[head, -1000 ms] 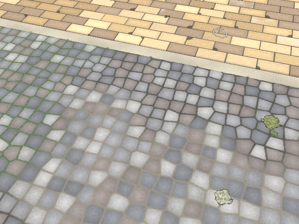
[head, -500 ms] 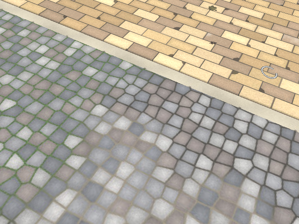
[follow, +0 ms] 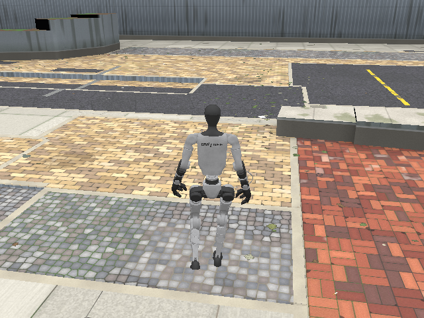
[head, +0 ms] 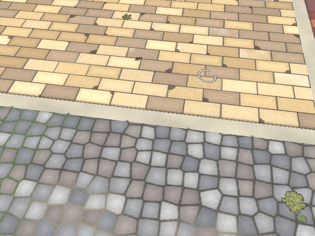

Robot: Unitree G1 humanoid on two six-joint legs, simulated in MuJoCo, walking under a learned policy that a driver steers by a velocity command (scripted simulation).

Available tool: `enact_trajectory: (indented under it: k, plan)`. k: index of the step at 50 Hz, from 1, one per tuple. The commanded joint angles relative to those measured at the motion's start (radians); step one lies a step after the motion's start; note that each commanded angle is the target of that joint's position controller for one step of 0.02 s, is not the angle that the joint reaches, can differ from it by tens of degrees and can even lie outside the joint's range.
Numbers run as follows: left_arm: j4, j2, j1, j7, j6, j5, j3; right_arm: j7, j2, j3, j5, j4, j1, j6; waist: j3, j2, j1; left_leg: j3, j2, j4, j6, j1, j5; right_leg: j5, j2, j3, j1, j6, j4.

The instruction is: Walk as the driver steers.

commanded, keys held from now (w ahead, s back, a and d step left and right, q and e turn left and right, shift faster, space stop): w+e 0.74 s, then w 0.10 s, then no key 0.16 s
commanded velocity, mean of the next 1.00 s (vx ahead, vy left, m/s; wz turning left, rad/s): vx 0.48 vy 0.00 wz -0.53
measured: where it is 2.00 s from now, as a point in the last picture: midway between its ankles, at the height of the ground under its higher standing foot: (193, 204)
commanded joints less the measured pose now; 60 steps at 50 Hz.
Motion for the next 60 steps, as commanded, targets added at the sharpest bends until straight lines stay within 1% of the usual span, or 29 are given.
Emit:
enact_trajectory:
  k: [1,3,6,10,15,18,20,21,22,23,24,25,26,28,31,38,42,44,45,46,47,48,49,50,51,52,53,57,60]
  plan:
    - [-0.011,0.122,0.108,0.023,-0.01,-0.02,0.034,0.001,-0.114,-0.019,-0.019,-0.108,-0.012,-0.015,-0.059,0.012,0.002,-0.092,0.056,-0.02,-0.009,-0.32,0.069,0.306,-0.282,0.415,0.288,-0.17,-0.34]
    - [-0.019,0.115,0.104,0.018,-0.03,-0.022,0.028,0.008,-0.102,-0.017,-0.034,-0.103,0.014,0.02,-0.084,-0.005,-0.019,-0.08,0.055,-0.08,-0.03,-0.259,0.072,0.387,-0.239,0.356,0.234,-0.165,-0.353]
    - [-0.012,0.151,0.151,0.014,-0.043,-0.018,0.037,0.015,-0.085,-0.012,-0.032,-0.134,-0.056,0.039,-0.064,-0.024,-0.005,-0.058,0.053,-0.202,-0.053,-0.3,0.149,0.355,-0.207,0.333,0.206,-0.156,-0.381]
    - [-0.008,0.152,0.222,0.014,-0.04,-0.018,0.038,0.018,-0.088,-0.007,-0.025,-0.186,-0.219,0.038,-0.029,-0.062,0.059,-0.062,0.037,-0.415,-0.066,-0.372,0.296,0.276,-0.19,0.36,0.265,-0.123,-0.385]
    - [-0.009,0.169,0.283,0.022,-0.036,-0.006,0.042,0.025,-0.097,0.002,-0.013,-0.235,-0.342,0.019,-0.031,-0.075,0.108,-0.064,-0.016,-0.595,-0.051,-0.35,0.342,0.381,-0.209,0.407,0.361,-0.106,-0.305]
    - [-0.032,0.191,0.23,0.031,-0.037,0.0,0.047,0.021,-0.13,-0.005,-0.008,-0.232,-0.273,0.006,-0.039,-0.094,0.056,-0.082,-0.045,-0.697,-0.018,-0.18,0.274,0.424,-0.225,0.454,0.33,-0.059,-0.24]
    - [-0.044,0.2,0.177,0.024,-0.044,-0.004,0.047,0.003,-0.17,-0.025,-0.01,-0.175,-0.072,-0.009,-0.115,-0.057,-0.047,-0.063,-0.08,-0.786,0.017,0.109,0.238,0.516,-0.164,0.431,0.256,-0.015,-0.04]
    - [-0.058,0.147,0.182,0.014,-0.052,-0.015,0.031,-0.012,-0.232,-0.042,-0.03,-0.158,0.068,-0.022,-0.231,0.043,-0.105,-0.206,0.065,-0.834,0.061,0.323,0.11,0.388,-0.087,0.357,0.164,0.014,0.211]
    - [-0.095,0.045,0.234,0.014,-0.055,-0.036,0.006,-0.024,-0.316,-0.057,-0.053,-0.167,0.136,-0.016,-0.326,0.229,-0.087,-0.591,0.329,-0.929,0.126,0.545,-0.073,-0.181,0.049,0.231,-0.103,0.046,0.488]
    - [-0.099,0.103,0.299,0.018,-0.045,-0.013,0.01,-0.02,-0.319,-0.065,-0.034,-0.162,0.084,-0.001,-0.338,0.301,-0.018,-0.877,0.395,-1.003,0.201,0.51,-0.158,-0.327,0.027,0.203,-0.244,0.041,0.628]
    - [-0.068,0.138,0.262,0.019,-0.03,0.003,0.016,-0.015,-0.209,-0.043,-0.025,-0.184,0.007,0.006,-0.198,0.117,-0.005,-0.736,0.357,-1.002,0.19,0.386,-0.217,-0.238,-0.049,0.209,-0.269,0.04,0.676]
    - [-0.069,0.13,0.198,0.007,-0.025,0.007,0.014,-0.01,-0.144,-0.026,-0.017,-0.182,-0.035,0.005,-0.106,0.036,-0.007,-0.559,0.293,-1.015,0.17,0.271,-0.117,-0.165,-0.079,0.192,-0.249,0.05,0.638]
    - [-0.072,0.112,0.18,-0.003,-0.019,0.007,0.011,-0.009,-0.124,-0.019,-0.02,-0.177,-0.052,0.003,-0.072,0.058,0.007,-0.427,0.242,-1.036,0.141,0.209,0.011,-0.13,-0.107,0.181,-0.221,0.061,0.593]
    - [-0.073,0.1,0.172,-0.019,0.002,0.021,0.008,-0.01,-0.123,-0.018,-0.012,-0.147,-0.023,-0.013,-0.052,0.111,0.015,-0.272,0.193,-1.054,0.129,0.162,0.216,-0.095,-0.129,0.161,-0.193,0.079,0.572]
    - [-0.105,0.085,0.108,-0.034,0.016,0.018,0.003,0.001,-0.137,-0.027,0.0,-0.122,0.015,-0.036,-0.057,0.097,0.017,-0.169,0.204,-1.078,0.151,0.188,0.376,-0.032,-0.141,0.153,-0.252,0.093,0.559]
    - [-0.177,0.04,-0.113,-0.056,0.01,0.016,-0.023,0.004,-0.146,-0.034,-0.002,-0.077,0.07,-0.032,-0.002,0.081,-0.024,0.04,0.175,-1.102,0.141,0.222,0.455,0.176,-0.157,0.085,-0.28,0.105,0.248]
    - [-0.2,0.035,-0.187,-0.056,0.005,0.024,-0.032,0.001,-0.172,-0.039,-0.003,-0.034,0.131,-0.021,0.025,0.085,-0.043,0.08,0.202,-1.083,0.129,0.273,0.535,0.105,-0.125,0.018,-0.184,0.061,0.064]
    - [-0.19,0.037,-0.158,-0.044,-0.006,0.035,-0.031,-0.003,-0.188,-0.039,-0.002,-0.009,0.144,-0.006,0.015,0.091,-0.024,0.108,0.204,-0.959,0.116,0.328,0.88,0.031,-0.073,-0.015,-0.106,0.032,-0.001]
    - [-0.165,0.043,-0.082,-0.036,-0.017,0.042,-0.026,-0.006,-0.201,-0.039,0.002,0.0,0.145,0.0,-0.035,0.096,0.01,0.121,0.194,-0.833,0.103,0.348,1.05,0.031,-0.035,-0.022,-0.014,0.013,-0.047]
    - [-0.11,0.053,0.069,-0.025,-0.033,0.054,-0.018,-0.009,-0.198,-0.035,0.012,0.002,0.134,0.005,-0.121,0.067,0.08,0.157,0.158,-0.644,0.075,0.305,1.044,0.15,-0.008,-0.019,0.176,-0.006,-0.151]
    - [-0.072,0.11,0.201,-0.012,-0.043,0.069,-0.002,-0.01,-0.165,-0.022,0.018,-0.023,0.139,0.0,-0.241,0.014,0.127,0.158,0.123,-0.421,0.048,0.123,0.732,0.336,-0.137,0.107,0.446,-0.033,-0.128]
    - [-0.078,0.227,0.219,0.002,-0.044,0.058,0.021,0.005,-0.029,0.016,0.043,-0.077,0.231,0.001,-0.429,-0.253,0.079,0.148,-0.04,-0.027,-0.006,-0.245,-0.213,0.847,-0.528,0.564,0.816,-0.215,-0.072]
    - [-0.071,0.226,0.285,0.019,-0.033,-0.007,0.035,-0.012,-0.136,-0.015,0.028,-0.048,0.18,0.022,-0.519,-0.106,0.13,-0.037,-0.059,0.089,-0.002,-0.245,-0.216,1.133,-0.528,0.574,0.776,-0.248,-0.072]
    - [-0.061,0.185,0.203,0.028,-0.034,-0.019,0.019,-0.011,-0.115,-0.01,0.039,-0.064,0.108,0.021,-0.387,-0.106,0.097,-0.088,-0.023,0.073,0.005,-0.275,-0.151,1.16,-0.479,0.421,0.663,-0.221,-0.107]
    - [-0.056,0.109,0.137,0.031,-0.035,-0.017,-0.004,-0.009,-0.093,0.001,0.033,-0.061,0.075,0.018,-0.251,-0.076,0.065,-0.087,0.005,-0.022,0.008,-0.285,-0.104,1.035,-0.425,0.344,0.526,-0.169,-0.161]
    - [-0.051,0.062,0.087,0.034,-0.035,-0.018,-0.021,-0.009,-0.097,-0.002,0.016,-0.049,0.064,0.027,-0.164,-0.058,0.031,-0.083,0.025,-0.095,0.006,-0.258,-0.069,0.93,-0.374,0.297,0.421,-0.12,-0.206]
    - [-0.05,0.032,0.048,0.036,-0.034,-0.021,-0.033,-0.005,-0.094,-0.002,-0.002,-0.033,0.101,0.045,-0.137,-0.073,-0.007,-0.078,0.028,-0.149,-0.003,-0.177,-0.037,0.886,-0.337,0.247,0.32,-0.096,-0.247]
    - [-0.022,0.055,0.018,0.03,-0.054,-0.002,-0.037,0.001,-0.046,0.001,-0.005,0.006,0.151,0.08,-0.162,-0.08,-0.058,-0.045,-0.012,-0.308,-0.02,-0.009,0.056,0.89,-0.288,0.138,0.179,-0.09,-0.29]
    - [0.012,0.049,0.038,0.028,-0.052,0.001,-0.042,-0.012,-0.04,0.005,-0.007,0.008,0.076,0.091,-0.139,-0.113,-0.032,-0.034,-0.016,-0.467,-0.017,0.02,0.118,0.726,-0.268,0.125,0.155,-0.071,-0.3]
